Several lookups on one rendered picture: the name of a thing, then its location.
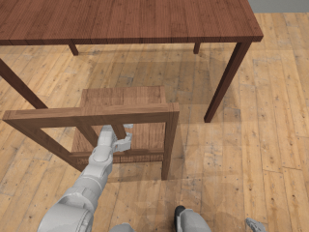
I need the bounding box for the chair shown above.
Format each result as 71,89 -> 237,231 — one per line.
2,85 -> 180,181

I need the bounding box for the robot left forearm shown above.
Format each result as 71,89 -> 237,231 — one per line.
37,145 -> 113,232

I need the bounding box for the right robot foot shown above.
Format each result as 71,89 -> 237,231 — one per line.
174,205 -> 185,232

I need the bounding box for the table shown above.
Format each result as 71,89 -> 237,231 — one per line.
0,0 -> 264,123

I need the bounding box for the left robot hand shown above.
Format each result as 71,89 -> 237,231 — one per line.
97,124 -> 133,153

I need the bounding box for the right robot hand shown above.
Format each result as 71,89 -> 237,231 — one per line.
245,217 -> 267,232

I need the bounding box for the right robot shin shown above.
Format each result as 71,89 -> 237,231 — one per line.
181,209 -> 193,214

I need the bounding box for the robot left upper arm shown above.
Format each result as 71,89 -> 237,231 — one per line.
39,203 -> 94,232

